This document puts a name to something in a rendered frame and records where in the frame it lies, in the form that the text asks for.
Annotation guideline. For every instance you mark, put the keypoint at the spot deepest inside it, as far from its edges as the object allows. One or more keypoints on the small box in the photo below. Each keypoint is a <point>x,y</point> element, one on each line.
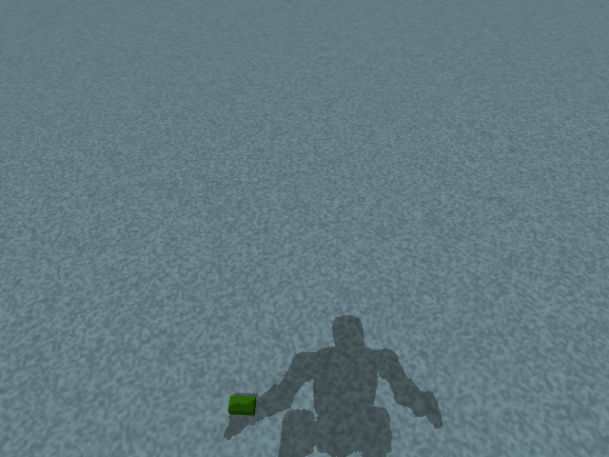
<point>242,405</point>

